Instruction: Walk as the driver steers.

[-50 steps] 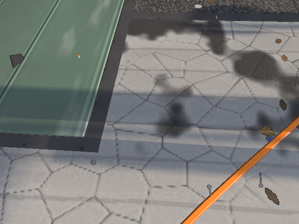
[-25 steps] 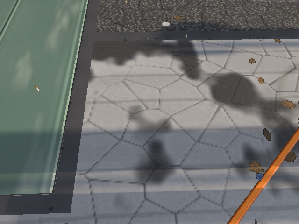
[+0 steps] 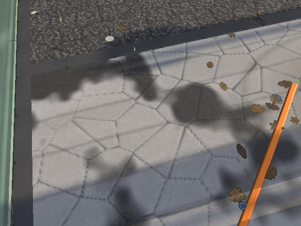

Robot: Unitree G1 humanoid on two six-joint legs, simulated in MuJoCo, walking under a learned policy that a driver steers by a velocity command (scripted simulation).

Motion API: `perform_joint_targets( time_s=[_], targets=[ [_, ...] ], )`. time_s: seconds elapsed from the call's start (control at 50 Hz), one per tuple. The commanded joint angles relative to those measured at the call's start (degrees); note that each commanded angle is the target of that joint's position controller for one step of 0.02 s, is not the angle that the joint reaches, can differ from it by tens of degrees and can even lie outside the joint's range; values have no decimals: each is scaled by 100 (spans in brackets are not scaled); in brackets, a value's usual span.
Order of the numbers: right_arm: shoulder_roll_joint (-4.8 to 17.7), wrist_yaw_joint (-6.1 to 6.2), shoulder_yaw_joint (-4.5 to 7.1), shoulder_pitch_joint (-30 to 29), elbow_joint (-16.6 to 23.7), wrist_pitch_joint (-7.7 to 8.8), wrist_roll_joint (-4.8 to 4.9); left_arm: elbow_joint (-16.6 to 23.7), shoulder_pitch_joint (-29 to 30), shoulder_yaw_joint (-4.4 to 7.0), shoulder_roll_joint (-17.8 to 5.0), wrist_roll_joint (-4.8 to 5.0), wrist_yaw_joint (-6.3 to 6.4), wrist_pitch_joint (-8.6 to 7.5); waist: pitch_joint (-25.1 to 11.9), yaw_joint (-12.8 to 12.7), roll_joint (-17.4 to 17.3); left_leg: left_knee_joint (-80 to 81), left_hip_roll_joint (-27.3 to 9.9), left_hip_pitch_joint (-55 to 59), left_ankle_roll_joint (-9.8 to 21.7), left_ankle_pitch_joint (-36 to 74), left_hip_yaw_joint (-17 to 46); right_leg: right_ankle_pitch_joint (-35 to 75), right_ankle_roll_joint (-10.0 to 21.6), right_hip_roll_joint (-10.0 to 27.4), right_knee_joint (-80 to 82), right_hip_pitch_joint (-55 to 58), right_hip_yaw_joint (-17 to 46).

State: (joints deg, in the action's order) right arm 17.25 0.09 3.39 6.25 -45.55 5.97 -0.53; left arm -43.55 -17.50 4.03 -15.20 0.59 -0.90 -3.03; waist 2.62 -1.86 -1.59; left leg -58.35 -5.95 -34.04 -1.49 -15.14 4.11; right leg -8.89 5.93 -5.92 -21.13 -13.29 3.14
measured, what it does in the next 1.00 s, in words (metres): walks ahead: left foot, then right foot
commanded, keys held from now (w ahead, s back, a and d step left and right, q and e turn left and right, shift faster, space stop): w+e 0.26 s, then w+q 0.74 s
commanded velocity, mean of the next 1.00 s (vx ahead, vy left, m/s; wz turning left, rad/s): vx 0.50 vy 0.00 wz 0.02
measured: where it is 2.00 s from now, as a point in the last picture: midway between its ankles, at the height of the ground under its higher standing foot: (133, 112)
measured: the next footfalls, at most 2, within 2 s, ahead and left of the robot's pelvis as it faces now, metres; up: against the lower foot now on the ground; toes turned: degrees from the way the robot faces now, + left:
left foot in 0.26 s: +0.35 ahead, +0.14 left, +0.00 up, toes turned -13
right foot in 0.72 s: +0.52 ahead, -0.14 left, +0.00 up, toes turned +0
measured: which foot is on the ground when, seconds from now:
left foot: up 0.00-0.24, down 0.26-0.72, up 0.74-1.00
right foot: down 0.00-0.28, up 0.30-0.70, down 0.72-1.00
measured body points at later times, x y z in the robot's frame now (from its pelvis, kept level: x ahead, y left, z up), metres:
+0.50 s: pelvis +0.28 +0.05 +0.00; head +0.31 +0.05 +0.45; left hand +0.48 +0.28 -0.10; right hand +0.27 -0.23 -0.12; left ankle +0.31 +0.15 -0.75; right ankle +0.29 -0.11 -0.68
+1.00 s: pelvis +0.52 -0.03 +0.00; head +0.54 -0.03 +0.45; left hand +0.54 +0.27 -0.11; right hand +0.71 -0.28 -0.10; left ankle +0.61 +0.15 -0.67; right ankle +0.48 -0.14 -0.75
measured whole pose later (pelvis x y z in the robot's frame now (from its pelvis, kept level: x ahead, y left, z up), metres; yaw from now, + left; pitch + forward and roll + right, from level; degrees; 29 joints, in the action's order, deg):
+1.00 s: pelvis +0.52 -0.03 +0.00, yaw +7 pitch +1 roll -2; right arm 18.7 -0.8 4.6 11.0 -40.8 1.5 1.3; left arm -46.5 -18.5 4.3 -15.5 -0.5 -0.1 -5.3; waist 0.9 -3.4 -3.2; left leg -54.5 -5.4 -39.0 -0.8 -7.9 3.3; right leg -12.5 1.3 -0.9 -15.3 -3.9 -7.2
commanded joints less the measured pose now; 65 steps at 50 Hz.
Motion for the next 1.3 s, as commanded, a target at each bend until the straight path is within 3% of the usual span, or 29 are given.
perform_joint_targets(
  time_s=[0.02, 0.08, 0.16, 0.22, 0.26, 0.28, 0.3, 0.32, 0.34, 0.38, 0.44, 0.52, 0.62, 0.7, 0.72, 0.74, 0.76, 0.78, 0.8, 0.86, 1.02, 1.12, 1.16, 1.2, 1.22, 1.24, 1.26, 1.28, 1.3],
  targets=[
    [348, 36, 91, -140, 373, -27, -41, 437, 97, 263, -1025, 28, 137, -97, -304, 131, 428, 1000, 111, -118, -236, 905, -119, 1391, 956, 1277, 916, 56, 1192],
    [221, -18, 32, -722, 556, 15, 18, 378, -104, 270, -1030, 54, 188, -44, -223, -111, 617, 2256, 377, 273, -254, 1881, -138, 728, 696, 1066, 843, -107, 1081],
    [408, -105, 71, -1074, 750, 98, 100, 244, -378, 274, -994, 96, 208, 9, -189, -223, 688, 2932, 520, 510, -148, 1973, 39, 318, 587, 1283, 472, 284, 1590],
    [623, -148, 152, -780, 715, 185, 109, 258, -305, 289, -991, 68, 249, 66, -246, -12, 878, 3134, 540, 869, 67, 1285, 88, 528, 478, 1454, -69, 671, 2043],
    [861, -98, 285, 241, 484, 246, 21, 356, -178, 183, -699, 36, 224, 82, -861, 506, 788, 3355, 326, 2464, 411, 1210, 112, 885, 210, 1011, -1203, 399, 1824],
    [1158, -70, 341, 1150, 374, 239, -46, 417, -330, 41, -355, -93, 214, 67, -1728, 783, 79, 3249, -629, 3885, 743, 891, 1072, -89, -9, 621, -2785, -232, 1206],
    [1531, -142, 454, 1619, 33, 158, -75, 461, -1288, -26, -92, 120, 200, 1, -2103, 306, -2093, 3973, -1622, 5329, 1693, -513, 3913, -2462, -372, -97, -4474, -2247, 684],
    [925, -193, 316, 1479, 119, 154, 104, 259, -1201, 44, -668, 161, 216, -24, -1611, 465, -1286, 4249, -1541, 5113, 1621, -1642, 4229, -2376, -410, 277, -5124, -2884, 953],
    [599, -186, 227, 1189, 174, 122, 132, 343, -497, 101, -916, 123, 197, -37, -907, 596, -690, 4268, -1283, 4463, 1433, -1416, 3330, -1865, -411, 448, -5231, -3055, 828],
    [507, -191, 153, 748, 233, 33, 49, 563, 268, 96, -826, -66, 190, -118, -286, 444, -134, 4413, -856, 3331, 1430, -21, 2334, -1225, -426, 851, -4722, -2883, 378],
    [432, -160, 94, 816, 193, 19, 76, 656, 306, 49, -528, -90, 137, -195, -394, 243, -459, 4570, -518, 2885, 1508, 1257, 1768, -1101, -513, 1008, -3804, -2342, 170],
    [837, -35, 221, 1013, 123, -62, 186, 873, 1029, -94, -247, -94, 89, -243, -312, 384, -389, 4753, -372, 2375, 1509, 1433, 1272, -300, -713, 866, -2091, -1822, -57],
    [852, 13, 233, 1476, 7, -202, 241, 1018, 1665, -57, -434, 15, 6, -323, -245, 550, -417, 4523, -340, 2186, 1283, 1083, 1332, 727, -784, 581, -973, -994, -3],
    [669, 52, 186, 1441, 65, -262, 205, 839, 930, 130, -771, -2, 68, -379, -497, -1, -434, 3575, -62, 1855, 884, 737, 1482, 449, -478, 716, -358, 607, 16],
    [348, 36, 75, 1317, 191, -234, 138, 746, 137, 228, -1075, -87, 129, -383, -1052, -400, -8, 2236, 290, 1286, 655, 369, 1098, 118, -157, 1502, -353, 1739, 729],
    [-58, 54, -49, 1834, 373, -149, 191, 633, -427, 355, -1577, -144, 148, -277, -1785, -335, 1536, 477, 932, -270, 336, -1272, 261, -846, 576, 2798, 7, 3247, 2688],
    [353, 70, 29, 1854, 407, -130, 287, 515, -544, 312, -1322, -96, 100, -241, -1604, -343, 1763, -618, 666, -1122, 277, -1865, 292, -2027, 816, 3080, 425, 3067, 3835],
    [678, 68, 134, 1551, 403, -159, 302, 537, -311, 204, -957, -58, 90, -254, -944, -344, 1212, -1065, 424, -1351, 284, -1398, 411, -2156, 658, 2848, 533, 2517, 3247],
    [669, 64, 154, 1350, 408, -202, 264, 551, 6, 133, -756, -65, 77, -258, -580, -221, 928, -1111, 273, -1241, 258, -975, 305, -1556, 512, 2587, 622, 1963, 2506],
    [410, 0, 164, 1156, 491, -338, 217, 457, 564, 62, -478, -125, 48, -299, -115, 111, 918, -722, -67, -733, 184, -255, 223, -133, 375, 2113, 1053, 880, 1135],
    [107, -207, 35, 142, 961, -374, 177, 96, 386, 224, -918, -76, 124, -323, 31, -62, 479, 1250, -43, -504, 106, 1566, -130, 1275, 377, 1992, 1328, 862, -565],
    [199, -351, 33, -587, 1356, -390, 188, -148, 9, 306, -1185, 61, 138, -189, 234, -219, 445, 2088, 114, -411, 402, 1268, -494, 1695, 179, 2227, 1057, 1534, -1005],
    [356, -377, 110, -481, 1436, -415, 164, -171, 9, 350, -1349, 98, 161, -111, 27, -39, 595, 2205, 416, 83, 625, 688, -801, 3340, 55, 2243, 429, 1774, -1227],
    [749, -330, 349, 686, 1190, -456, 168, -151, 74, 358, -1435, 137, 205, -22, -689, 678, 601, 2546, 919, 1811, 954, 647, -1080, 4679, -159, 2041, -1313, 1482, -1533],
    [1146, -226, 551, 1695, 927, -511, 188, -96, -14, 278, -1270, 49, 236, -38, -1214, 1126, 276, 2645, 752, 3573, 1206, 825, -512, 3615, -397, 1833, -2865, 295, -1568],
    [1887, -154, 658, 1648, 929, -489, 249, 253, -587, -14, -410, -229, 146, -159, -1675, 474, -1426, 2933, -874, 5651, 2241, 247, 2625, -1862, -790, 800, -5064, -2453, -1336],
    [1513, -171, 522, 1875, 1138, -404, 210, 316, -125, -15, -717, -60, 69, -381, -2655, 849, -896, 3939, -1387, 5993, 2629, -792, 4454, -2615, -754, 489, -5863, -3093, 95],
    [1159, -200, 411, 1717, 1050, -325, 144, 495, 522, 85, -1074, 182, 25, -484, -1819, 976, -506, 4127, -1207, 5491, 2272, -529, 3654, -2055, -629, 770, -5841, -3573, 225],
    [1026, -193, 368, 1411, 1045, -282, 156, 548, 654, 40, -989, 156, 48, -540, -1241, 750, -194, 4139, -971, 4649, 2084, -117, 2981, -1555, -557, 993, -5378, -3467, 173]
  ],
)
Over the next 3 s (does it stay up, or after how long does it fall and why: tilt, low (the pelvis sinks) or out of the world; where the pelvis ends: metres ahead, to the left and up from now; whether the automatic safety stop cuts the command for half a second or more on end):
stays up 1.56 0.38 0.00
